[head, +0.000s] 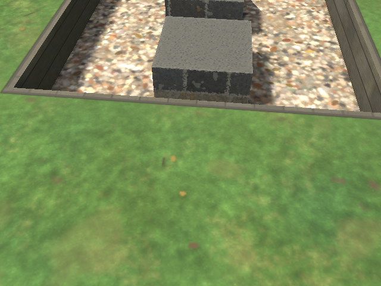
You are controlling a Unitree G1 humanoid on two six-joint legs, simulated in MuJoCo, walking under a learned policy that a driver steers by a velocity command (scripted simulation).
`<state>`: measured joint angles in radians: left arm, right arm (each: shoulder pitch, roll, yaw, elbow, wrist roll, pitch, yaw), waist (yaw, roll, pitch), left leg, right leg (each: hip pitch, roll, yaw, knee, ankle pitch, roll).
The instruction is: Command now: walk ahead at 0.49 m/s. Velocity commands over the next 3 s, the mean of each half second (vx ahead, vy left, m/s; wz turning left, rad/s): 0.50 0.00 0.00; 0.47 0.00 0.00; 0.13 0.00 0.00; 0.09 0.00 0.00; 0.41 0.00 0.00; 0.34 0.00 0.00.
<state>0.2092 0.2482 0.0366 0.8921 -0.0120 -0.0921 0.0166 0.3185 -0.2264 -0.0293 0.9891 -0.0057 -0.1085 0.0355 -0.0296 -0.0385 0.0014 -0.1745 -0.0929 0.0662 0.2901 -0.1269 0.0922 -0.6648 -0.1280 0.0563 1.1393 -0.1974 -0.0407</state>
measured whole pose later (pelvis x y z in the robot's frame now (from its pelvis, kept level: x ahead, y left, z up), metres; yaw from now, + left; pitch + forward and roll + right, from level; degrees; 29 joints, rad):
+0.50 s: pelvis +0.28 -0.08 +0.00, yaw +1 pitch +1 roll +0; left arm 0.29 0.23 0.04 0.92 0.00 -0.11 -0.03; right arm 0.23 -0.28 -0.04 0.93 0.02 -0.09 0.00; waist 0.02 0.04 0.00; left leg -0.59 0.10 -0.03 1.12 -0.24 0.05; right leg -0.22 0.04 -0.06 0.34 -0.15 -0.07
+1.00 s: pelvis +0.55 -0.01 -0.01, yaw +1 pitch +2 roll +0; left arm 0.28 0.26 0.05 0.96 -0.02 -0.09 0.01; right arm 0.16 -0.24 -0.05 0.90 -0.01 -0.10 0.03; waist 0.00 -0.03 0.04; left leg -0.35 -0.03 0.06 0.46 -0.14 0.06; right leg -0.44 -0.04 0.03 1.19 -0.41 -0.02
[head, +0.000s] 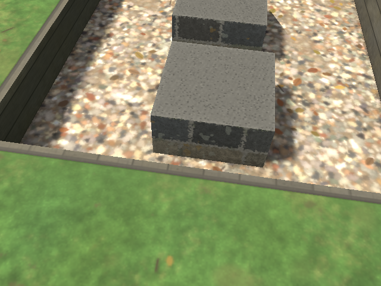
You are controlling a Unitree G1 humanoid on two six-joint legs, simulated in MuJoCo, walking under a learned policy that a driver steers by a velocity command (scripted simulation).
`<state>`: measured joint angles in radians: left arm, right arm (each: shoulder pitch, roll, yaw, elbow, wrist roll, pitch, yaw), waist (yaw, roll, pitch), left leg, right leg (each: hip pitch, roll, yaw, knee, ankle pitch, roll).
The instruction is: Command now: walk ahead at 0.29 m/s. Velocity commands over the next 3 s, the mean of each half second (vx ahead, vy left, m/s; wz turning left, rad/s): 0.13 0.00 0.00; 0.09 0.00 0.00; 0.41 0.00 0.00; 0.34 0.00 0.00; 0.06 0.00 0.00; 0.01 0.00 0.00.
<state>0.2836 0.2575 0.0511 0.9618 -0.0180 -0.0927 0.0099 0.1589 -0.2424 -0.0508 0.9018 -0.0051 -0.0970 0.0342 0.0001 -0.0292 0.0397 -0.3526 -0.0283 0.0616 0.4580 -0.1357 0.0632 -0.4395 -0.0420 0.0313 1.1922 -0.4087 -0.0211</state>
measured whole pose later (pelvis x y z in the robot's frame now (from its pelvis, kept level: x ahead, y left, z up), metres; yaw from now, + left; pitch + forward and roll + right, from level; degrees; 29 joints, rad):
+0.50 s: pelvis +0.12 -0.02 +0.00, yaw +0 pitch +1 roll +1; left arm 0.14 0.20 0.06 0.98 0.00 -0.02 0.02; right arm 0.21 -0.22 -0.03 1.05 -0.01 -0.01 -0.03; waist -0.02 0.01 0.01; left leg -0.16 -0.01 0.05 0.49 -0.35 0.02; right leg -0.35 -0.01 -0.01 0.52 -0.18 -0.01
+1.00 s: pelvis +0.16 -0.04 -0.01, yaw +1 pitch -1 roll +0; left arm 0.17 0.20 0.07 1.07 -0.03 -0.04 0.01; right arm 0.40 -0.20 -0.05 1.13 0.02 -0.05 -0.04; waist -0.03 0.03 -0.01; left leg -0.08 0.03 0.03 0.53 -0.43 0.01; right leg -0.36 0.01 -0.07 0.75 -0.40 -0.07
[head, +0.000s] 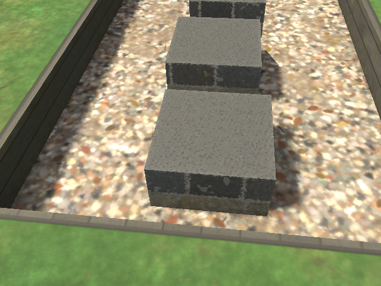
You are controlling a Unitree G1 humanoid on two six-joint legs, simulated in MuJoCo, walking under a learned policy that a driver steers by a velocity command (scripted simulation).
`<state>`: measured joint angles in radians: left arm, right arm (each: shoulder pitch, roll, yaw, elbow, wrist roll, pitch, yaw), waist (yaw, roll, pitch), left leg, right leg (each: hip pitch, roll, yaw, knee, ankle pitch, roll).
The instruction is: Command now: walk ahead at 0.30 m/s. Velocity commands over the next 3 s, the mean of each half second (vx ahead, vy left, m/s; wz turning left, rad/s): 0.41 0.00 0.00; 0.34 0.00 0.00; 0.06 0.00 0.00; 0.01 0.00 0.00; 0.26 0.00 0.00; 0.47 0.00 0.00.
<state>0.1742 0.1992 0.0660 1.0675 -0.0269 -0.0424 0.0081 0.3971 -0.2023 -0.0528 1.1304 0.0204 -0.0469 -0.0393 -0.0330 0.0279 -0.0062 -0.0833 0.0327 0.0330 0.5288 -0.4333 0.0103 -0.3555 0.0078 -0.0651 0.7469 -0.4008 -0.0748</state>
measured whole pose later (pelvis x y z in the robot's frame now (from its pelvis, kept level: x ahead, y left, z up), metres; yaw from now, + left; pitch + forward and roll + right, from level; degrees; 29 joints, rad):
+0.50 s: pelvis +0.18 -0.01 +0.01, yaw +0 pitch +1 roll -1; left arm 0.46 0.19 0.05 1.10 -0.01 -0.08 0.02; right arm -0.02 -0.21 -0.06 0.93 0.03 -0.07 0.02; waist 0.09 0.02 0.02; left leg -0.64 0.08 0.02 0.63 0.00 0.05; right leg 0.11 0.03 -0.07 0.21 -0.33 -0.02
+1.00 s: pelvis +0.41 +0.04 +0.01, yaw +0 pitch +0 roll +3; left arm 0.09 0.22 0.07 0.90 0.00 -0.02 0.02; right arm 0.29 -0.18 -0.02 1.07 -0.02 -0.05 -0.01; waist -0.04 -0.05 0.02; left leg -0.12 -0.09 0.08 0.33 -0.21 0.07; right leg -0.55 -0.10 0.05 0.66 -0.06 -0.02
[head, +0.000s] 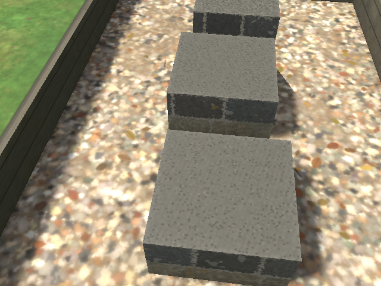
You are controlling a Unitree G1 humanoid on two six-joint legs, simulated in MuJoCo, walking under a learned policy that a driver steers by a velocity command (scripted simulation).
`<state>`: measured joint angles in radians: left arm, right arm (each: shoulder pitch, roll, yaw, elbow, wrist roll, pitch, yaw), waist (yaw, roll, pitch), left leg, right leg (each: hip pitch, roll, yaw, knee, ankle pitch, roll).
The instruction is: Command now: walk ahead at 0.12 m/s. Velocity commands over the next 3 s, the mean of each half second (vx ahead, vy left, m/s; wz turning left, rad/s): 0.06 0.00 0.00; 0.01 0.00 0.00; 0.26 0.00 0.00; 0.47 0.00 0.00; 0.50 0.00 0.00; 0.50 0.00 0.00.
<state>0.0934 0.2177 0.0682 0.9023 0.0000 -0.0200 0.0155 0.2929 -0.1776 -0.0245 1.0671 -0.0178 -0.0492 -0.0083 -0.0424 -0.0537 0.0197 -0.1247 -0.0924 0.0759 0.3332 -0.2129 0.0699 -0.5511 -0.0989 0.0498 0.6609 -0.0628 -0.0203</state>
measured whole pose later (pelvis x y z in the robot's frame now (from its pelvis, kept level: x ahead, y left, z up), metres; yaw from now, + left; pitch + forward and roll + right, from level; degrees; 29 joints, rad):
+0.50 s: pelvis +0.07 -0.04 -0.01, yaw +0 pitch -1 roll +0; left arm 0.13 0.20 0.06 1.04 -0.01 0.01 0.01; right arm 0.23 -0.22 0.01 1.12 -0.01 0.03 -0.03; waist -0.01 0.00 0.04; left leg -0.05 0.02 0.04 0.44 -0.38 -0.01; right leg -0.31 0.02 -0.02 0.49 -0.16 -0.03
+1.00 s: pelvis +0.05 -0.02 +0.00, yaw -1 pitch -1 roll +0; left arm 0.16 0.21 0.03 1.12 0.00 0.02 0.03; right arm 0.33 -0.19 0.04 1.13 -0.01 0.01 -0.02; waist 0.00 0.00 0.03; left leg -0.05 -0.01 0.06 0.43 -0.36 0.02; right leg -0.31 0.00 0.00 0.46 -0.13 -0.01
